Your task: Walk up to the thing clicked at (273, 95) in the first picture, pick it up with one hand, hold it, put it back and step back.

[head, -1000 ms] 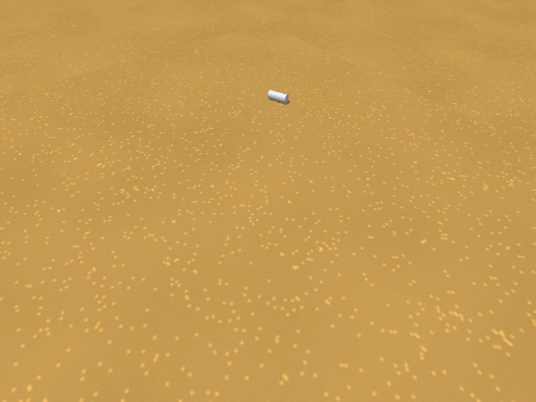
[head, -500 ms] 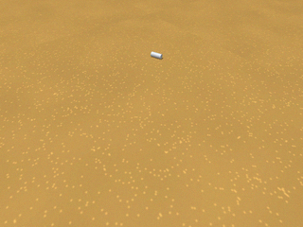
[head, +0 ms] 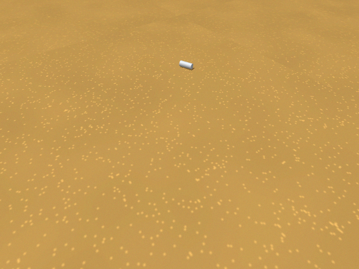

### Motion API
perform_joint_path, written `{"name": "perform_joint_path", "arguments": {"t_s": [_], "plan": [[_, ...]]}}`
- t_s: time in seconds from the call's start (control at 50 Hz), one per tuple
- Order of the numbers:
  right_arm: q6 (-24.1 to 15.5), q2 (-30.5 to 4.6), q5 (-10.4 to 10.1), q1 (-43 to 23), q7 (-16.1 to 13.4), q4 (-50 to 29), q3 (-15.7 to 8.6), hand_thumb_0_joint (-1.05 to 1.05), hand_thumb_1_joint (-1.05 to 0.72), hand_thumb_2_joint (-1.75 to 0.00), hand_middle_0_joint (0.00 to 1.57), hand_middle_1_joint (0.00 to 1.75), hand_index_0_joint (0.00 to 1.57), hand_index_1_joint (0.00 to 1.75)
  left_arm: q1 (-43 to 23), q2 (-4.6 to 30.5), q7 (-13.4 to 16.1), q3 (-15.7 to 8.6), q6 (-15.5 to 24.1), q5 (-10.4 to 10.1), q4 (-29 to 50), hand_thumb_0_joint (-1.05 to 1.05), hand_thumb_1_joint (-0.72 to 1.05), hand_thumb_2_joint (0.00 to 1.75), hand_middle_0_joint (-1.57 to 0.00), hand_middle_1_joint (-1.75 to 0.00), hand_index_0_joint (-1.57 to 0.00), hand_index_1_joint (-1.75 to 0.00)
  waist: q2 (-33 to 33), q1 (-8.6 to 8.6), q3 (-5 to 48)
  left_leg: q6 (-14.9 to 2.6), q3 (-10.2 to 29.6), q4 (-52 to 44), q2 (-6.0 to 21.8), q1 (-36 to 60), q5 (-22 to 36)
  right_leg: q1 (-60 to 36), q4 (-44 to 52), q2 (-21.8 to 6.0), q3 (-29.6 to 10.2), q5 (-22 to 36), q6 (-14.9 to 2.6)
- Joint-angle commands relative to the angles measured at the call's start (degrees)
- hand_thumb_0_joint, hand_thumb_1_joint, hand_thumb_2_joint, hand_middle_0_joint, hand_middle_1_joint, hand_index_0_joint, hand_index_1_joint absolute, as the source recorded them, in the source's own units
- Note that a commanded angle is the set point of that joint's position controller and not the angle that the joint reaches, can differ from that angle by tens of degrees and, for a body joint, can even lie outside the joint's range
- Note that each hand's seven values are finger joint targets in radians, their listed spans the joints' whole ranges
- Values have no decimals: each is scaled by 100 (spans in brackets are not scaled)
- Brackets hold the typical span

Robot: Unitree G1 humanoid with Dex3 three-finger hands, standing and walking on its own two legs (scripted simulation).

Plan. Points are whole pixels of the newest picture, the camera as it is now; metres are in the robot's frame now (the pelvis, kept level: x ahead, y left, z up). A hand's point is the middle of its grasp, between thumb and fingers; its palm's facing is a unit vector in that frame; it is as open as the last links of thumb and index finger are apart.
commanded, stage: stand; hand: left
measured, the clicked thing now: (186, 64) +2.23 -0.11 -0.75
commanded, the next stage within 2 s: walk up in 0.12 s
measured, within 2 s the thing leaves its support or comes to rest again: neither
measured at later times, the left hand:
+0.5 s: hand (99, 247) +0.23 +0.21 -0.13, palm faces -0.16 -0.86 -0.49, open 7.3 cm
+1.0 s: hand (135, 171) +0.48 +0.15 -0.17, palm faces -0.32 -0.85 -0.42, open 7.4 cm
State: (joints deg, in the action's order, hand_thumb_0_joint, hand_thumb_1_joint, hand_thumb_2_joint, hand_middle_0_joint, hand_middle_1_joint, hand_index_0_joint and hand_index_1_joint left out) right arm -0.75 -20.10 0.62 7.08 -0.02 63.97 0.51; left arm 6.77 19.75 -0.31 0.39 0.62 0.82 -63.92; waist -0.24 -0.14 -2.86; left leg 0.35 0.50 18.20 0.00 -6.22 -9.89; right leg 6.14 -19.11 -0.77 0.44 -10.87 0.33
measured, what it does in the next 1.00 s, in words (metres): walks ahead, turning right: right foot, then left foot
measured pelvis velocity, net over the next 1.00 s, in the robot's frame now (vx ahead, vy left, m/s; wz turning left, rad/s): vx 0.38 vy -0.12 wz -0.31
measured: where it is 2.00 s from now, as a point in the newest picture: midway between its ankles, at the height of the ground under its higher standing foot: (207, 165)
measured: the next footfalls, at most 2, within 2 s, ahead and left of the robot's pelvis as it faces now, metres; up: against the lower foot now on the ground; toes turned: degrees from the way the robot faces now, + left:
right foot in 0.46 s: +0.15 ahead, -0.23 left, +0.00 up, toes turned -19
left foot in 0.92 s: +0.56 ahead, -0.04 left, +0.00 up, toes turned -13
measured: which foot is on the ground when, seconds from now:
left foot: down 0.00-0.46, up 0.48-0.90, down 0.92-1.00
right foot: down 0.00-0.18, up 0.20-0.44, down 0.46-0.96, up 0.98-1.00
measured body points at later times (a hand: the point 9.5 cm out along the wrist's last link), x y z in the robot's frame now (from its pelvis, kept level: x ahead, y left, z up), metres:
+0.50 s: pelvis +0.09 -0.09 -0.03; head +0.06 -0.12 +0.41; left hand +0.24 +0.25 -0.10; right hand +0.10 -0.45 -0.16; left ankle +0.00 +0.10 -0.73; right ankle +0.12 -0.21 -0.75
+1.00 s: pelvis +0.38 -0.12 -0.03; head +0.43 -0.13 +0.42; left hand +0.50 +0.20 -0.15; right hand +0.43 -0.47 -0.13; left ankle +0.52 -0.04 -0.75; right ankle +0.15 -0.21 -0.70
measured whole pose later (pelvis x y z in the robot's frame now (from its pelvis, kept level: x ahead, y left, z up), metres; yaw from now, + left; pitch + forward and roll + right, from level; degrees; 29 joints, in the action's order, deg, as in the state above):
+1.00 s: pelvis +0.38 -0.12 -0.03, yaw -18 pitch +1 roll +1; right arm -2.5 -23.2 2.8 4.5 6.6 49.5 -5.5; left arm 18.6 25.2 -0.3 -2.3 4.3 -0.3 -55.6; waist 0.7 -0.9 -5.3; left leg -0.9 -4.5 35.1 2.3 -26.9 -8.9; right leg 4.4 -49.4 -3.4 -2.4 -29.0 -1.1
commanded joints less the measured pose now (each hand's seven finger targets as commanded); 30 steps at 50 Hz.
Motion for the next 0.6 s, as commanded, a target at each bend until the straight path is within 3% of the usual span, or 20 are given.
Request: {"name": "perform_joint_path", "arguments": {"t_s": [0.0,0.08,0.1,0.12,0.14,0.16,0.18,0.2,0.26,0.3,0.36,0.4,0.42,0.44,0.46,0.48,0.5,0.54,0.56,0.58], "plan": [[-128,-1190,-9,-242,-52,-311,-254,0,-90,-90,20,30,20,30,-229,1236,71,-248,118,-31,356,0,90,90,-20,-30,-20,-30,48,-7,404,-181,553,-263,723,37,636,-60,317,-672,-566,616,-186],[-126,-1201,-15,-274,-59,-330,-257,0,-90,-90,20,30,20,30,-195,1249,73,-246,113,-19,361,0,90,90,-20,-30,-20,-30,33,-13,422,-189,543,-243,725,103,676,-20,297,-673,-559,692,-200],[-277,-1971,146,-117,108,-945,-762,0,-90,-90,20,30,20,30,207,1984,-163,-689,159,57,785,0,90,90,-20,-30,-20,-30,-89,105,1110,-487,431,465,771,724,-2557,809,-199,-486,-1030,-2183,-436],[-292,-1976,179,-96,181,-866,-816,0,-90,-90,20,30,20,30,-293,1830,-257,-628,140,73,853,0,90,90,-20,-30,-20,-30,-206,319,474,-618,652,295,905,850,-3346,2239,-474,-480,-969,-2694,-394],[-306,-2048,180,280,196,-816,-883,0,-90,-90,20,30,20,30,-789,1652,-304,-602,128,68,1057,0,90,90,-20,-30,-20,-30,-643,609,111,-827,1209,-361,1314,1319,-4065,3423,-1145,-239,-479,-2440,-226],[-319,-2114,129,448,210,-838,-956,0,-90,-90,20,30,20,30,-1167,1456,-341,-580,156,60,1244,0,90,90,-20,-30,-20,-30,-1322,797,-36,-1199,2069,-1122,2261,1213,-4043,3767,-2547,-122,-18,-1597,-195],[-358,-2169,151,274,218,-983,-986,0,-90,-90,20,30,20,30,-1168,1520,-342,-589,203,86,1342,0,90,90,-20,-30,-20,-30,-963,693,-242,-1443,2404,-1368,2838,830,-3485,3889,-2948,-491,-334,-1499,-175],[-392,-2182,173,51,214,-1087,-1022,0,-90,-90,20,30,20,30,-889,1628,-376,-604,243,80,1333,0,90,90,-20,-30,-20,-30,-651,478,-116,-1447,2333,-1373,2891,921,-3110,3590,-2800,-695,-483,-1549,-215],[-436,-2004,224,-216,271,-1272,-979,0,-90,-90,20,30,20,30,-184,1636,-561,-624,226,36,1146,0,90,90,-20,-30,-20,-30,-599,158,200,-1190,1094,-1284,2080,737,-2958,3021,-2811,-666,-99,-1320,-57],[-438,-2070,198,-608,346,-1417,-993,0,-90,-90,20,30,20,30,197,1582,-649,-667,164,20,1105,0,90,90,-20,-30,-20,-30,-882,-94,247,-972,420,-1183,1816,122,-2839,2195,-2635,-631,164,-917,-5],[-383,-2042,212,-780,416,-1503,-963,0,-90,-90,20,30,20,30,352,1600,-645,-737,185,2,1107,0,90,90,-20,-30,-20,-30,-916,-166,138,-825,-262,-692,1513,-525,-2618,1247,-1924,-549,470,-492,40],[-318,-1923,211,-873,433,-1502,-906,0,-90,-90,20,30,20,30,989,1600,-555,-767,249,30,844,0,90,90,-20,-30,-20,-30,-353,-490,270,-744,-800,475,1231,-1089,-2703,92,-1225,-293,880,68,-52],[-296,-1648,217,-728,438,-1499,-819,0,-90,-90,20,30,20,30,1650,1897,-449,-887,335,62,579,0,90,90,-20,-30,-20,-30,568,-761,552,-624,-1060,1897,824,-1968,-2670,-1149,-1295,-124,734,-288,-141],[-301,-1202,218,-686,474,-1631,-641,0,-90,-90,20,30,20,30,2431,2374,-305,-1067,390,90,446,0,90,90,-20,-30,-20,-30,2058,-1166,645,-442,-1180,3975,241,-3166,-2700,-1944,-427,-537,-460,-1854,-383],[-274,-980,122,-664,499,-1790,-500,0,-90,-90,20,30,20,30,2312,2659,-208,-1087,426,86,622,0,90,90,-20,-30,-20,-30,2396,-1016,200,-159,-555,5129,9,-4265,-2463,-1398,807,-1696,-2986,-3826,-704],[-281,-1548,113,-828,494,-1863,-650,0,-90,-90,20,30,20,30,1840,2786,-217,-1053,419,-5,848,0,90,90,-20,-30,-20,-30,1274,-815,-156,-113,72,5158,337,-4048,-1937,-689,1743,-2444,-4387,-4761,-1199],[-309,-1803,115,-863,491,-1777,-722,0,-90,-90,20,30,20,30,1254,2933,-189,-1049,455,-66,1035,0,90,90,-20,-30,-20,-30,913,-596,-564,-99,277,5074,690,-3903,-1597,-175,1861,-2530,-4448,-4467,-1420],[-351,-1818,17,-634,553,-1515,-709,0,-90,-90,20,30,20,30,898,2459,-113,-891,552,-97,1146,0,90,90,-20,-30,-20,-30,564,-275,-338,-148,426,4711,914,-3519,-833,-216,1332,-1871,-2852,-2455,-1145],[-328,-1755,-2,-391,582,-1454,-692,0,-90,-90,20,30,20,30,783,2321,-96,-854,584,-121,1195,0,90,90,-20,-30,-20,-30,585,-125,-231,-188,431,4446,944,-3224,-655,-134,1209,-1620,-2204,-2049,-955],[-285,-1737,8,-204,609,-1403,-712,0,-90,-90,20,30,20,30,711,2250,-84,-819,617,-139,1215,0,90,90,-20,-30,-20,-30,647,-44,-269,-160,426,4190,967,-2950,-464,131,1245,-1521,-1910,-2005,-851]]}}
